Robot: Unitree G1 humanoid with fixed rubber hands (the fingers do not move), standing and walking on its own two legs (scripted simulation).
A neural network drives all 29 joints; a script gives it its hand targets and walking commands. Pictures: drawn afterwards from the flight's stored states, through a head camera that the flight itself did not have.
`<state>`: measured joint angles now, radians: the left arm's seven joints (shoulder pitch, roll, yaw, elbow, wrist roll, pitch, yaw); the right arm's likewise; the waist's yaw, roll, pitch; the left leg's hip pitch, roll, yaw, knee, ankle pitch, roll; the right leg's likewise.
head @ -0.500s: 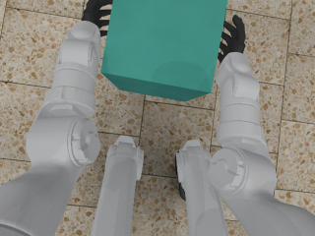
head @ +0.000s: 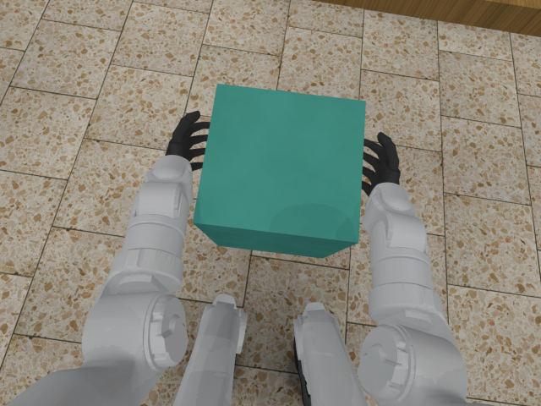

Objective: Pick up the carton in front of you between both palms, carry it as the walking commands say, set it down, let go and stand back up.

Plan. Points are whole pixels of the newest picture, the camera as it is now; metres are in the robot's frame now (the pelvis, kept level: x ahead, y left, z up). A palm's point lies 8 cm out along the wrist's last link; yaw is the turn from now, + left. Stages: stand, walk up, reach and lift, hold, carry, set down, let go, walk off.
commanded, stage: reach and lift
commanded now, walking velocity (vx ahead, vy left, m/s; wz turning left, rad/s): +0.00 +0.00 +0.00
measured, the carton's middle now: (279, 186) +0.46 +0.01 -0.12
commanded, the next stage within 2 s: hold in 1.88 s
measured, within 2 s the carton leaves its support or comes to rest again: neither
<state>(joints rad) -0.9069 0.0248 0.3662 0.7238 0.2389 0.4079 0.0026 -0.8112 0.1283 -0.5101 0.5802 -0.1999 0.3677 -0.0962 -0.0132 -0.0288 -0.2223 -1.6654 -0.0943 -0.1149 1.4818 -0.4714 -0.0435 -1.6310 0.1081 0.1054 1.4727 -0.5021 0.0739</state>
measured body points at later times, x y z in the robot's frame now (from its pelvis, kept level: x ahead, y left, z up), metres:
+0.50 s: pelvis +0.04 -0.01 +0.13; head +0.13 +0.00 +0.57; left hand +0.41 +0.15 +0.10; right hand +0.41 -0.15 +0.11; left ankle +0.09 +0.13 -0.55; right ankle +0.08 -0.14 -0.55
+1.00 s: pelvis +0.06 -0.01 +0.19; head +0.03 -0.01 +0.64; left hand +0.36 +0.15 +0.20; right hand +0.37 -0.16 +0.21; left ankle +0.09 +0.12 -0.55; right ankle +0.08 -0.14 -0.55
